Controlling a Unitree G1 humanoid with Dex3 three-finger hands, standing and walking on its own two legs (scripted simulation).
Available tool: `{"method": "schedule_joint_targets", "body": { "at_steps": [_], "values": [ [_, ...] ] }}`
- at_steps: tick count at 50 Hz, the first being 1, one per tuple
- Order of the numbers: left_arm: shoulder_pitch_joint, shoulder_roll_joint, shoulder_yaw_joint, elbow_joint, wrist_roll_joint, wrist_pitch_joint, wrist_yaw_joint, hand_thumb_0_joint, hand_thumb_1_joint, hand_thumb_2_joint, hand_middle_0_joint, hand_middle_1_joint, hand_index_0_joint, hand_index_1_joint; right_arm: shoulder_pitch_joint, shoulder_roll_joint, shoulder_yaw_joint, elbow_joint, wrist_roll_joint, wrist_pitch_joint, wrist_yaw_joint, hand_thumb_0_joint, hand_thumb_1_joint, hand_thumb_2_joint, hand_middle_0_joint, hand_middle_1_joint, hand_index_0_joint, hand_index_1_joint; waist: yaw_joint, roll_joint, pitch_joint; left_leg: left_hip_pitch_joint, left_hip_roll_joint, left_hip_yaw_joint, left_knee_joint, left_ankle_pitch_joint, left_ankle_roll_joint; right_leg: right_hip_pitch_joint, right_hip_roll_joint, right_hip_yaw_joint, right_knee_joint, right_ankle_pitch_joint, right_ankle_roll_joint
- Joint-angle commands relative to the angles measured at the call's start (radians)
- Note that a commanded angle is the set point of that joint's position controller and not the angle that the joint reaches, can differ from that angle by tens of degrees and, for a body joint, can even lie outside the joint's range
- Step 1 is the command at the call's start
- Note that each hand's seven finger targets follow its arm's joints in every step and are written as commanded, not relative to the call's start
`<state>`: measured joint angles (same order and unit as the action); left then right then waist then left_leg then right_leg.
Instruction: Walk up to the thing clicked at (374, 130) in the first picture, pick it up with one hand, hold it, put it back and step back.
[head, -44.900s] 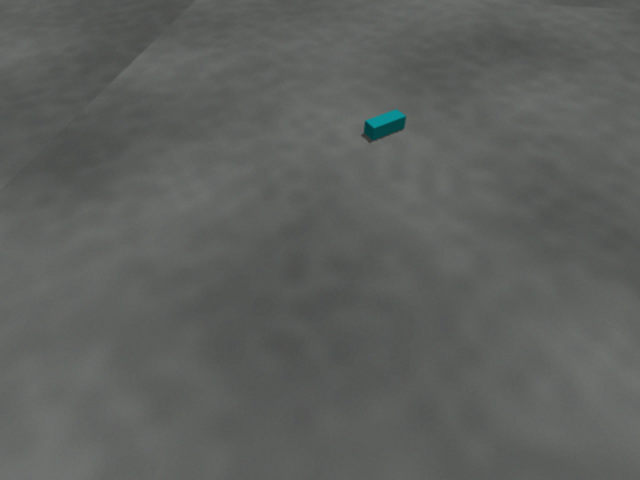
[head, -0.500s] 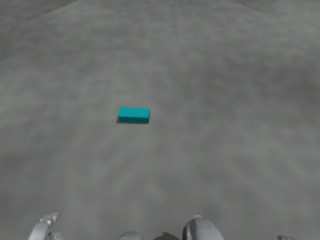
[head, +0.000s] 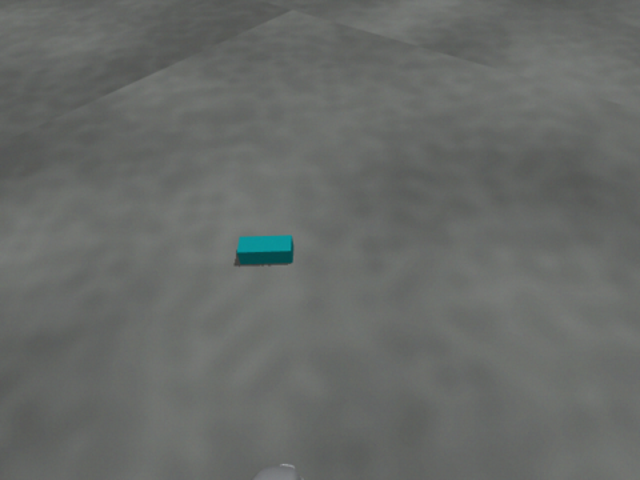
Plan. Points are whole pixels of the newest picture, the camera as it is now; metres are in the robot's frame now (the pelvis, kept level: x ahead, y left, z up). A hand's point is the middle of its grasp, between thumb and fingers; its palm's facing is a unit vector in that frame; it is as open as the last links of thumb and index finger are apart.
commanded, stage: step back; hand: left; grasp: from above
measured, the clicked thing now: (266, 249) +1.05 +0.30 -0.73
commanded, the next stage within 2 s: stand in 0.90 s
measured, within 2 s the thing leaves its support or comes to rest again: neither
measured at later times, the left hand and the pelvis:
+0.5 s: hand out of the picture +0.06 +0.26 -0.14, palm faces +0.09 -0.92 -0.38, open 7.4 cm; pelvis +0.02 -0.02 +0.00, yaw +4 degrees
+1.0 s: hand out of the picture +0.12 +0.26 -0.14, palm faces +0.07 -0.93 -0.35, open 7.4 cm; pelvis +0.06 +0.00 +0.01, yaw +4 degrees
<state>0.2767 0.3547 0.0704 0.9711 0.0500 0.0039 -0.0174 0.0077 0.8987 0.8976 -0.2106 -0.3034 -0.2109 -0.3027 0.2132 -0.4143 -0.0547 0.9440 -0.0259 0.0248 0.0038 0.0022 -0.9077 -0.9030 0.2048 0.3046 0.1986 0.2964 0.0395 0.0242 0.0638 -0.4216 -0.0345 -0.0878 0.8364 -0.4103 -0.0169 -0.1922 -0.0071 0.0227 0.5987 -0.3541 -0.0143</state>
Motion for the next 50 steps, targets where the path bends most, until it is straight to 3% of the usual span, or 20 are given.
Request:
{"method": "schedule_joint_targets", "body": {
  "at_steps": [1, 5, 7, 9, 14, 17, 18, 19, 20, 23, 26, 29, 31, 32, 34, 36, 40, 41, 46, 50],
  "values": [
    [-0.109, 0.298, 0.071, -0.113, -0.002, -0.040, 0.016, 0.000, 0.900, 0.900, -0.200, -0.300, -0.200, -0.300, -0.090, -0.154, -0.038, -0.074, -0.006, -0.047, 0.005, 0.000, -0.900, -0.900, 0.200, 0.300, 0.200, 0.300, 0.012, -0.204, 0.054, 0.025, 0.030, 0.051, -0.163, -0.031, -0.005, -0.083, -0.219, 0.237, -0.301, -0.225, -0.149],
    [-0.113, 0.255, 0.038, -0.106, -0.011, -0.018, 0.009, 0.000, 0.900, 0.900, -0.200, -0.300, -0.200, -0.300, 0.005, -0.152, -0.055, -0.014, -0.006, -0.068, -0.003, 0.000, -0.900, -0.900, 0.200, 0.300, 0.200, 0.300, -0.044, -0.143, 0.005, 0.315, 0.003, 0.070, -0.432, 0.058, 0.034, -0.179, -0.174, 0.142, -0.153, -0.098, -0.109],
    [-0.162, 0.210, 0.031, -0.098, -0.034, -0.018, 0.007, 0.000, 0.900, 0.900, -0.200, -0.300, -0.200, -0.300, 0.045, -0.250, -0.075, -0.001, -0.008, -0.076, -0.002, 0.000, -0.900, -0.900, 0.200, 0.300, 0.200, 0.300, -0.065, 0.098, -0.038, 0.284, 0.265, -0.394, -0.582, -0.323, 0.176, -0.268, -0.007, -0.024, 0.131, -0.189, -0.029],
    [-0.127, 0.245, 0.045, -0.091, -0.030, -0.018, 0.008, 0.000, 0.900, 0.900, -0.200, -0.300, -0.200, -0.300, 0.026, -0.273, -0.077, -0.025, -0.014, -0.083, -0.002, 0.000, -0.900, -0.900, 0.200, 0.300, 0.200, 0.300, -0.050, 0.074, 0.005, 0.229, 0.338, -0.468, -0.630, -0.331, 0.262, -0.293, -0.035, 0.034, 0.287, -0.202, -0.023],
    [-0.069, 0.223, 0.052, -0.041, -0.027, -0.031, 0.000, 0.000, 0.900, 0.900, -0.200, -0.300, -0.200, -0.300, -0.028, -0.238, -0.070, -0.034, -0.017, -0.072, 0.001, 0.000, -0.900, -0.900, 0.200, 0.300, 0.200, 0.300, -0.038, 0.158, -0.016, 0.128, 0.254, -0.259, -0.577, -0.145, 0.198, -0.124, -0.019, -0.037, 0.096, -0.133, -0.013],
    [0.012, 0.219, 0.059, 0.004, -0.015, -0.041, 0.011, 0.000, 0.900, 0.900, -0.200, -0.300, -0.200, -0.300, -0.079, -0.164, -0.045, -0.049, -0.001, -0.044, 0.003, 0.000, -0.900, -0.900, 0.200, 0.300, 0.200, 0.300, 0.032, 0.066, -0.042, -0.085, 0.148, -0.093, -0.409, -0.140, 0.096, 0.190, 0.025, -0.061, -0.153, 0.021, -0.027],
    [0.050, 0.274, 0.076, 0.006, -0.003, -0.044, 0.019, 0.000, 0.900, 0.900, -0.200, -0.300, -0.200, -0.300, -0.083, -0.100, -0.026, -0.068, 0.004, -0.042, -0.002, 0.000, -0.900, -0.900, 0.200, 0.300, 0.200, 0.300, 0.061, -0.112, -0.022, -0.223, 0.046, -0.033, -0.216, -0.158, 0.046, 0.223, -0.111, 0.191, -0.273, -0.174, -0.061],
    [0.022, 0.360, 0.090, -0.013, 0.001, -0.046, 0.023, 0.000, 0.900, 0.900, -0.200, -0.300, -0.200, -0.300, -0.101, -0.096, -0.028, -0.075, -0.001, -0.039, -0.013, 0.000, -0.900, -0.900, 0.200, 0.300, 0.200, 0.300, 0.061, -0.226, 0.011, -0.238, -0.036, 0.003, -0.015, -0.154, 0.021, 0.083, -0.343, 0.502, -0.448, -0.512, -0.149],
    [-0.087, 0.365, 0.091, -0.056, 0.000, -0.052, 0.023, 0.000, 0.900, 0.900, -0.200, -0.300, -0.200, -0.300, -0.070, -0.161, -0.046, -0.048, -0.006, -0.039, -0.018, 0.000, -0.900, -0.900, 0.200, 0.300, 0.200, 0.300, 0.019, -0.135, 0.080, -0.181, 0.034, -0.058, 0.064, -0.108, 0.016, -0.040, -0.410, 0.537, -0.457, -0.537, -0.205],
    [-0.133, 0.287, 0.068, -0.064, -0.015, -0.071, 0.029, 0.000, 0.900, 0.900, -0.200, -0.300, -0.200, -0.300, -0.005, -0.157, -0.045, -0.003, 0.001, -0.053, -0.010, 0.000, -0.900, -0.900, 0.200, 0.300, 0.200, 0.300, -0.019, -0.087, 0.069, -0.122, 0.064, -0.056, 0.038, 0.008, 0.016, -0.003, -0.283, 0.299, -0.385, -0.189, -0.157],
    [-0.126, 0.278, 0.059, -0.064, -0.017, -0.075, 0.024, 0.000, 0.900, 0.900, -0.200, -0.300, -0.200, -0.300, -0.010, -0.125, -0.030, 0.003, -0.003, -0.063, 0.000, 0.000, -0.900, -0.900, 0.200, 0.300, 0.200, 0.300, -0.008, -0.151, -0.012, -0.002, 0.074, 0.036, -0.120, -0.005, 0.008, 0.045, -0.264, 0.136, -0.256, 0.308, -0.159],
    [-0.113, 0.268, 0.045, -0.052, -0.031, -0.062, 0.028, 0.000, 0.900, 0.900, -0.200, -0.300, -0.200, -0.300, -0.046, -0.103, -0.032, 0.003, -0.003, -0.065, -0.001, 0.000, -0.900, -0.900, 0.200, 0.300, 0.200, 0.300, -0.008, -0.174, -0.034, 0.093, 0.037, 0.129, -0.253, 0.108, 0.022, 0.054, -0.222, 0.042, -0.129, 0.632, -0.123],
    [-0.137, 0.261, 0.033, -0.063, -0.039, -0.049, 0.029, 0.000, 0.900, 0.900, -0.200, -0.300, -0.200, -0.300, -0.008, -0.105, -0.035, 0.024, -0.001, -0.069, -0.009, 0.000, -0.900, -0.900, 0.200, 0.300, 0.200, 0.300, -0.040, -0.145, -0.068, 0.211, 0.037, 0.130, -0.391, 0.322, 0.037, 0.022, -0.194, 0.012, -0.033, 0.635, -0.082],
    [-0.133, 0.231, 0.021, -0.076, -0.041, -0.046, 0.029, 0.000, 0.900, 0.900, -0.200, -0.300, -0.200, -0.300, 0.004, -0.142, -0.047, 0.032, -0.006, -0.073, -0.014, 0.000, -0.900, -0.900, 0.200, 0.300, 0.200, 0.300, -0.046, -0.076, -0.113, 0.301, 0.093, 0.063, -0.372, 0.497, 0.062, -0.026, -0.157, -0.009, 0.024, 0.570, -0.051],
    [-0.132, 0.208, 0.016, -0.062, -0.063, -0.026, 0.032, 0.000, 0.900, 0.900, -0.200, -0.300, -0.200, -0.300, -0.042, -0.236, -0.055, 0.012, 0.006, -0.076, -0.019, 0.000, -0.900, -0.900, 0.200, 0.300, 0.200, 0.300, -0.041, 0.100, -0.167, 0.261, 0.312, -0.209, -0.411, 0.508, 0.226, -0.050, -0.019, -0.048, 0.129, 0.073, 0.000],
    [-0.136, 0.204, 0.008, -0.042, -0.052, -0.023, 0.034, 0.000, 0.900, 0.900, -0.200, -0.300, -0.200, -0.300, -0.094, -0.216, -0.044, 0.016, 0.009, -0.067, -0.018, 0.000, -0.900, -0.900, 0.200, 0.300, 0.200, 0.300, -0.026, 0.103, -0.158, 0.253, 0.330, -0.198, -0.438, 0.431, 0.236, -0.052, -0.022, -0.023, 0.094, -0.148, -0.017],
    [-0.078, 0.230, 0.010, 0.028, -0.039, -0.044, 0.037, 0.000, 0.900, 0.900, -0.200, -0.300, -0.200, -0.300, -0.206, -0.159, -0.023, 0.019, 0.012, -0.053, -0.016, 0.000, -0.900, -0.900, 0.200, 0.300, 0.200, 0.300, 0.004, 0.081, -0.125, 0.143, 0.211, -0.042, -0.353, 0.399, 0.087, 0.080, -0.084, 0.046, -0.149, 0.199, -0.028],
    [-0.116, 0.262, 0.017, 0.022, -0.036, -0.049, 0.033, 0.000, 0.900, 0.900, -0.200, -0.300, -0.200, -0.300, -0.191, -0.138, -0.019, 0.025, 0.019, -0.053, -0.015, 0.000, -0.900, -0.900, 0.200, 0.300, 0.200, 0.300, -0.022, 0.013, -0.140, 0.181, 0.161, 0.007, -0.339, 0.357, 0.059, 0.058, -0.124, 0.098, -0.169, 0.237, -0.047],
    [-0.167, 0.198, -0.021, 0.048, -0.054, -0.051, 0.029, 0.000, 0.900, 0.900, -0.200, -0.300, -0.200, -0.300, -0.179, -0.149, -0.006, 0.078, 0.021, -0.064, -0.009, 0.000, -0.900, -0.900, 0.200, 0.300, 0.200, 0.300, -0.043, -0.010, -0.154, 0.348, 0.174, 0.010, -0.373, 0.612, 0.065, 0.050, -0.114, 0.054, -0.177, 0.469, -0.008],
    [-0.193, 0.215, -0.025, 0.064, -0.049, -0.045, 0.030, 0.000, 0.900, 0.900, -0.200, -0.300, -0.200, -0.300, -0.211, -0.140, 0.001, 0.092, 0.023, -0.058, -0.008, 0.000, -0.900, -0.900, 0.200, 0.300, 0.200, 0.300, -0.042, -0.042, -0.125, 0.361, 0.172, 0.018, -0.422, 0.566, 0.052, 0.071, -0.114, 0.045, -0.243, 0.443, 0.001]
  ]
}}
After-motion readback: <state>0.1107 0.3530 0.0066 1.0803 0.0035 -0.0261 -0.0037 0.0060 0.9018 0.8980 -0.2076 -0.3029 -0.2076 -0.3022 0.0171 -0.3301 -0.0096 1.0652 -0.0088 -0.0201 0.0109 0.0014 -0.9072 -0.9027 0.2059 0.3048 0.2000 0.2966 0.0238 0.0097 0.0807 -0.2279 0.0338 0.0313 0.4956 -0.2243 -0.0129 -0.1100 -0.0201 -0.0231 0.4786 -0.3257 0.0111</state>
